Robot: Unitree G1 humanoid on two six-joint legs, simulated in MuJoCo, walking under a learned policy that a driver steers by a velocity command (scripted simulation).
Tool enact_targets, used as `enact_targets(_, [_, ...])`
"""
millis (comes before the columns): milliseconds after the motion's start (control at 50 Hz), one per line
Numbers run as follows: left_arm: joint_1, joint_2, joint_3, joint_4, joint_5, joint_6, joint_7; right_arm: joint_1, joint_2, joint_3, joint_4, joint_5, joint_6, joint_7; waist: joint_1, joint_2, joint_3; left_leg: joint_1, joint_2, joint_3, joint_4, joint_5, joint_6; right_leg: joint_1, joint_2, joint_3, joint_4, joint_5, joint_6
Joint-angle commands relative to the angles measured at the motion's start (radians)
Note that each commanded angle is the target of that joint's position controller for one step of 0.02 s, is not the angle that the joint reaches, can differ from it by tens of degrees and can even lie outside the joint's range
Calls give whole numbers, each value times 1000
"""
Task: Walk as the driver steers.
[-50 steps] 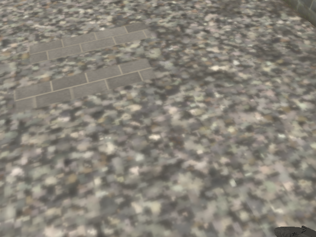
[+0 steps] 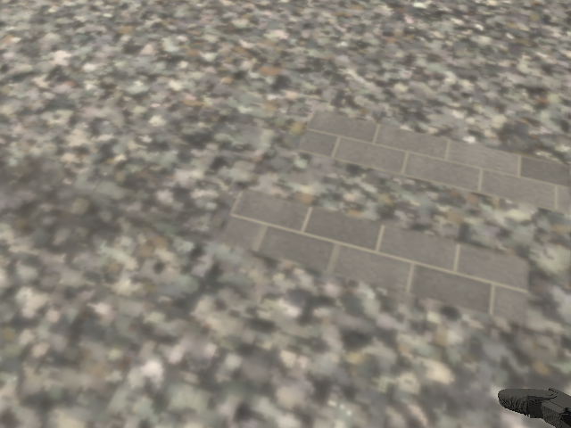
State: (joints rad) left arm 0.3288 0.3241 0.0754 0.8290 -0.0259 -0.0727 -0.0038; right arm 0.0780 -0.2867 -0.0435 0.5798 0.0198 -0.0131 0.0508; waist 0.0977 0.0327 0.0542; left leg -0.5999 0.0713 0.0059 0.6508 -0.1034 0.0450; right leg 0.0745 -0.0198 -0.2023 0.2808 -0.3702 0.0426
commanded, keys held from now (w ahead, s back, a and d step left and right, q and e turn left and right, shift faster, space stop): w+q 0.08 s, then no key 0.92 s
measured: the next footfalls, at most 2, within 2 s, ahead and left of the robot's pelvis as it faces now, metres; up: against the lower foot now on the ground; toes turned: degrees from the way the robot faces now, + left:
left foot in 0.04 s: +0.21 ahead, +0.12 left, +0.00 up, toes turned +6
right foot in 0.50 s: +0.39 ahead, -0.07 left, +0.00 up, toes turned +10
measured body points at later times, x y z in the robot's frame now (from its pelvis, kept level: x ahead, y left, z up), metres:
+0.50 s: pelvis +0.22 +0.03 +0.01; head +0.24 +0.04 +0.46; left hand +0.36 +0.31 -0.10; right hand +0.37 -0.23 -0.10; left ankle +0.15 +0.11 -0.73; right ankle +0.35 -0.08 -0.72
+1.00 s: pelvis +0.27 +0.02 +0.00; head +0.28 +0.02 +0.45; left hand +0.38 +0.29 -0.11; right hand +0.36 -0.23 -0.13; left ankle +0.17 +0.12 -0.73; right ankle +0.35 -0.08 -0.73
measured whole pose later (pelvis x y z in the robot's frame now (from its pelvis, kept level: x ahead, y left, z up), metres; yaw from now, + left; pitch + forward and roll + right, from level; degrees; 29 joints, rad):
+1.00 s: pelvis +0.27 +0.02 +0.00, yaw +9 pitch -1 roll +0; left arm 0.07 0.24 0.03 0.88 0.00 -0.01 0.00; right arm 0.28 -0.24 -0.04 0.88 -0.01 0.02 -0.03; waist -0.01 0.00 0.03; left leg -0.08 -0.04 -0.05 0.50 -0.40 0.02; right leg -0.33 0.02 -0.01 0.53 -0.18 -0.02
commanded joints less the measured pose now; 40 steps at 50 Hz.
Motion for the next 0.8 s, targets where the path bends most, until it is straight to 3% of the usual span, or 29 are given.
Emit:
enact_targets(20, [-63,212,52,-62,-19,6,10,110,-139,-61,-60,-8,-2,0,-150,-110,-96,254,-103,94,-71,-67,71,-38,-232,28,238,961,-131])
enact_targets(40, [-45,179,38,-67,-10,7,15,287,-200,-96,-10,-2,5,-14,-229,-73,-187,527,-131,72,-98,-24,110,-175,-191,4,472,905,-97])
enact_targets(60, [3,74,2,-104,39,1,12,378,-302,-120,4,8,11,-35,-212,153,-269,847,103,-311,-120,-25,215,-537,-95,-2,831,257,-40])
enact_targets(80, [11,48,-19,-150,39,-29,3,348,-330,-111,-41,6,-7,-27,-169,255,-443,1005,273,-846,-310,-240,383,-786,67,212,1074,-238,-14])
enact_targets(100, [-84,148,5,-156,1,-47,-8,313,-237,-84,-45,-7,-23,-18,-214,113,-368,940,265,-746,-352,-186,325,-872,3,303,1112,-170,-23])
enact_targets(120, [-117,143,0,-163,-13,-56,-10,268,-195,-69,-39,-15,-33,-19,-186,83,-240,797,233,-575,-335,-9,288,-865,-35,276,1059,-92,-36])
enact_targets(140, [-115,126,-3,-145,6,-53,1,201,-166,-60,-40,-15,-37,-20,-139,-8,-170,653,187,-440,-313,212,248,-808,-81,265,983,-33,-28])
enact_targets(160, [-107,134,3,-135,27,-43,8,157,-137,-50,-43,-18,-38,-23,-109,-3,-144,553,154,-351,-310,382,228,-740,-105,264,919,-10,-18])
enact_targets(220, [-56,94,-4,-106,33,-5,13,123,-143,-46,-21,-29,-46,-35,-64,14,-147,408,122,-234,-347,631,231,-618,-91,239,853,52,18])
enact_targets(300, [-121,50,-19,-114,39,7,17,135,-141,-41,29,-24,-37,-57,-78,33,-143,408,71,-129,-347,664,191,-614,-66,231,635,239,36])
enact_targets(340, [-178,38,-25,-122,33,5,8,145,-138,-38,50,-22,-27,-65,-105,44,-141,424,55,-109,-342,611,165,-580,-53,229,498,348,31])
enact_targets(400, [-230,43,-24,-132,30,1,-5,175,-138,-34,88,-26,-18,-66,-132,49,-132,462,82,-140,-327,539,160,-537,-33,239,381,400,18])
enact_targets(460, [-244,63,-15,-138,39,-2,-12,172,-126,-29,117,-22,-14,-61,-128,58,-109,507,109,-195,-254,515,158,-524,-19,243,297,300,-20])
enact_targets(480, [-219,66,-12,-130,44,-6,-14,161,-118,-25,123,-16,-12,-61,-108,53,-110,509,100,-205,-213,483,143,-482,-11,237,232,319,-39])
enact_targets(500, [-187,68,-10,-119,51,-10,-13,163,-109,-21,132,-12,-12,-61,-86,33,-117,492,68,-199,-169,427,111,-392,-15,238,130,480,-62])
enact_targets(520, [-171,113,-2,-119,60,-15,-5,199,-93,-16,131,-30,-21,-62,-104,-25,-161,448,6,-177,-109,316,65,-259,-93,315,146,852,-95])
enact_targets(540, [-185,141,0,-125,66,-8,2,330,-68,-10,150,-45,-30,-59,-175,-144,-241,320,-56,-156,-56,48,10,-61,-208,412,228,1100,-202])
enact_targets(560, [-165,50,-18,-119,56,6,5,326,-63,-3,171,-44,-23,-66,-127,-172,-294,296,-79,-130,-9,-188,-36,-32,-257,467,226,1053,-283])
enact_targets(580, [-171,8,-34,-108,43,18,2,286,-77,-7,163,-37,-7,-68,-120,-186,-275,287,-74,-116,-7,-313,-54,-68,-268,503,194,916,-298])
enact_targets(620, [-242,15,-38,-110,34,35,-6,251,-71,-10,163,-30,36,-75,-144,-176,-204,334,-55,-106,-115,-274,-56,-199,-231,500,148,623,-247])
enact_targets(660, [-293,48,-27,-124,31,39,-16,237,-96,-16,174,-35,61,-74,-137,-115,-125,388,-54,-111,-217,-165,-25,-317,-125,384,151,375,-155])
enact_targets(680, [-286,51,-25,-123,33,35,-18,232,-108,-20,184,-33,61,-72,-116,-64,-110,357,-55,-118,-211,-164,-4,-301,-85,331,168,348,-131])
enact_targets(720, [-279,46,-24,-106,36,27,-15,225,-85,-15,190,-34,50,-72,-112,-61,-129,366,-41,-126,-221,-82,8,-256,-67,308,201,427,-120])
enact_targets(800, [-271,28,-26,-74,31,30,-2,227,-76,-16,212,-32,33,-78,-104,-35,-149,384,-39,-118,-208,41,-9,-205,-63,298,235,552,-138])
